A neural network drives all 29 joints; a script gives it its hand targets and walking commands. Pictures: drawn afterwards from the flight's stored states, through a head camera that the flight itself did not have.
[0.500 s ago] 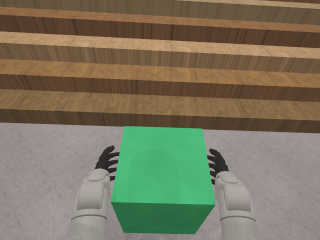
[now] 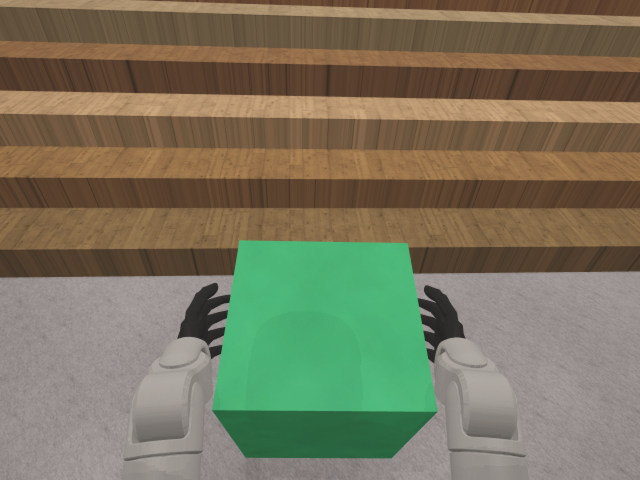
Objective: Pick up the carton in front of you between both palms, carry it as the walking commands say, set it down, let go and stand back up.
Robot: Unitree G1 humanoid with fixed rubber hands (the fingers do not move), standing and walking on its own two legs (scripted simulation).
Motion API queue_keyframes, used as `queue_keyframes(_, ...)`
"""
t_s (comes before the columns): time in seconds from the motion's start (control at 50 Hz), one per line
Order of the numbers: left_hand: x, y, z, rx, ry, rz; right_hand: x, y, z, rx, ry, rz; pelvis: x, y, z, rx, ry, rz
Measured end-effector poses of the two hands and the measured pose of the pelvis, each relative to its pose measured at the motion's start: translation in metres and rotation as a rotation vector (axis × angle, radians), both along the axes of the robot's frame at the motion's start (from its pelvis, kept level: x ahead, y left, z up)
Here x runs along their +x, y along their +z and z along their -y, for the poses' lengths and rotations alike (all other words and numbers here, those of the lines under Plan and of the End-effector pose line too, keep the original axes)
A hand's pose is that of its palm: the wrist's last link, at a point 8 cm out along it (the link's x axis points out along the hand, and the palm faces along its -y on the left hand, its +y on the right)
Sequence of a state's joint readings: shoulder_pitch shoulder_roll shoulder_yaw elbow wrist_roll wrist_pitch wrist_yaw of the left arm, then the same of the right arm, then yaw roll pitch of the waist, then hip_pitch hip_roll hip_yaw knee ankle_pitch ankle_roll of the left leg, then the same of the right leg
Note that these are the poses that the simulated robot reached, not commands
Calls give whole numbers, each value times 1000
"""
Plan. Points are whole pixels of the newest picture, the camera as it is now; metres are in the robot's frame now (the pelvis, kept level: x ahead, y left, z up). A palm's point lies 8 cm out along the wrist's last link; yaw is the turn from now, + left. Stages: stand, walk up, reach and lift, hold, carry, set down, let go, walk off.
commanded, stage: carry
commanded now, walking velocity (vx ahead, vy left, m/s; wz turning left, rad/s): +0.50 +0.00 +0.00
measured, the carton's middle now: (321, 357) +0.30 +0.01 +0.02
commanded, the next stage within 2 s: none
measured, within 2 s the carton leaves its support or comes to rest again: neither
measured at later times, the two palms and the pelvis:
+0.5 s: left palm (221, 235) +0.48 +0.17 +0.08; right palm (413, 247) +0.46 -0.13 +0.09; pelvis +0.24 +0.03 +0.01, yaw -1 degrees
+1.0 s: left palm (259, 139) +0.79 +0.15 +0.09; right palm (394, 142) +0.81 -0.15 +0.09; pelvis +0.58 -0.01 +0.01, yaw +2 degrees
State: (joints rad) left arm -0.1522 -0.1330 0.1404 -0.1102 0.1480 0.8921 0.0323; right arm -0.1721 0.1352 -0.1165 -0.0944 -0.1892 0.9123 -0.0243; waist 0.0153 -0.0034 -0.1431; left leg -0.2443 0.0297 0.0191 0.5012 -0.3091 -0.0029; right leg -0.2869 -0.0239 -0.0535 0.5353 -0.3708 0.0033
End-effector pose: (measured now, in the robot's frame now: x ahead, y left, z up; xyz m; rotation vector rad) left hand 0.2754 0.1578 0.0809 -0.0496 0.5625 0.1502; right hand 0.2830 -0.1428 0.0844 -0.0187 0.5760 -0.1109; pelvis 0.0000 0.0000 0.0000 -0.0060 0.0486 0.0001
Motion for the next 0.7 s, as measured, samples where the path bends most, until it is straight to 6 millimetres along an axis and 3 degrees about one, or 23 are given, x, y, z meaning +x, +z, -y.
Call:
queue_keyframes(0.12, 37, 10, 14, -12, 0, 9, 32, 10, 14, 30, -42, 9, 47, -2, 10, -10, 45, -47)
queue_keyframes(0.26, 68, 1, -10, -61, 74, -54, 81, 9, -11, 44, -17, -52, 115, -1, -4, 25, 34, -70)
queue_keyframes(0.32, 97, -6, -20, -76, 77, -49, 106, 1, -20, 45, -34, -46, 147, -11, -15, 34, 1, -59)
queue_keyframes(0.44, 169, -4, -14, -60, 3, -132, 148, -2, -12, 65, -155, -124, 210, 3, -29, -3, -17, -65)
queue_keyframes(0.58, 256, -5, -12, -62, 17, -107, 235, 2, -9, 66, -155, -98, 298, 3, -25, -19, -9, -53)
queue_keyframes(0.7, 339, -20, 0, -62, 33, -70, 331, -19, 1, 75, -99, -66, 394, -21, -6, -18, 15, -7)
